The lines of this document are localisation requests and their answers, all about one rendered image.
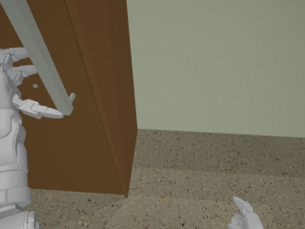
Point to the robot left upper arm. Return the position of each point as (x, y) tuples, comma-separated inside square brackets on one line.
[(23, 220)]

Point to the left robot forearm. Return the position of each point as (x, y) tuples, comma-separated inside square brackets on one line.
[(15, 192)]

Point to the wardrobe door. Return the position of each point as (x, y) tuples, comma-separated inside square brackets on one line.
[(71, 153)]

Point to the right robot hand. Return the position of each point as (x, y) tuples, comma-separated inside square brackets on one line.
[(250, 221)]

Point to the handle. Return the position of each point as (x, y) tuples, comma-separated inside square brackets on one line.
[(22, 20)]

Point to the left robot hand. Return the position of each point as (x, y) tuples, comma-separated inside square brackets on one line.
[(11, 77)]

